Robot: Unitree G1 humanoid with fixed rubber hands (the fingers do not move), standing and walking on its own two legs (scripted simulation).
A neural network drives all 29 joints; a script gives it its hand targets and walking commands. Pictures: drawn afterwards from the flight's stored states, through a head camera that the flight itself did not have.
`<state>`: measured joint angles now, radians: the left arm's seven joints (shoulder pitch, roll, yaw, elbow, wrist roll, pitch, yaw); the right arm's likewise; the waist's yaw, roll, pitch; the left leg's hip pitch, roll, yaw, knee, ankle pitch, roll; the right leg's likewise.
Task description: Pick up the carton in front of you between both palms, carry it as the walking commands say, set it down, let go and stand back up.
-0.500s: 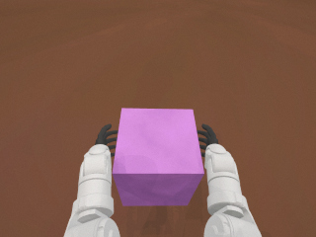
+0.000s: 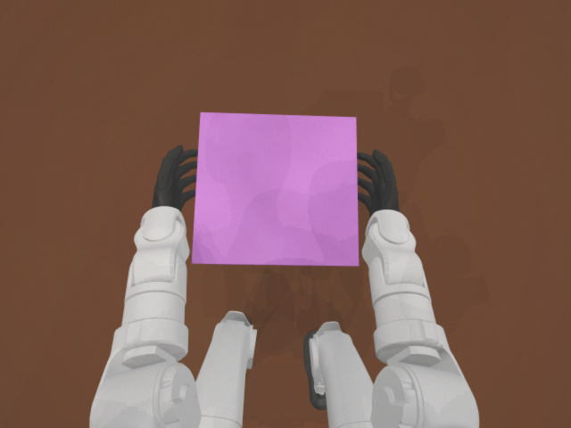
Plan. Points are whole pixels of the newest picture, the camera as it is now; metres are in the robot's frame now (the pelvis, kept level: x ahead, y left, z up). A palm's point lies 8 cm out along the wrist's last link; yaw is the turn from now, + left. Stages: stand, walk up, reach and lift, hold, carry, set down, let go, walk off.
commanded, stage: set down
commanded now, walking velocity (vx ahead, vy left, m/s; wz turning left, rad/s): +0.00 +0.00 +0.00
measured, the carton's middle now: (276, 204) +0.42 +0.04 -0.15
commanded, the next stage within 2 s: none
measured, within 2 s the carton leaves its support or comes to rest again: rests again in 1.62 s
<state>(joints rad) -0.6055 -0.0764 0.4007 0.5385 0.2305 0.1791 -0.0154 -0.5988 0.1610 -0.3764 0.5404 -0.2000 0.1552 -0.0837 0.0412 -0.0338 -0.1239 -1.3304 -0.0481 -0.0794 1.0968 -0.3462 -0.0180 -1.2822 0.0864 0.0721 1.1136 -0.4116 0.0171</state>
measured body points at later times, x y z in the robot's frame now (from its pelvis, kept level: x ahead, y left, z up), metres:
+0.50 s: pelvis -0.03 +0.01 -0.13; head +0.24 +0.04 +0.23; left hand +0.43 +0.21 -0.23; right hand +0.46 -0.09 -0.23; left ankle +0.07 +0.12 -0.63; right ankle +0.04 -0.12 -0.63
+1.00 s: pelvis -0.05 +0.00 -0.24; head +0.29 +0.04 +0.05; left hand +0.46 +0.23 -0.38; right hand +0.50 -0.07 -0.38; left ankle +0.07 +0.12 -0.63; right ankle +0.04 -0.12 -0.63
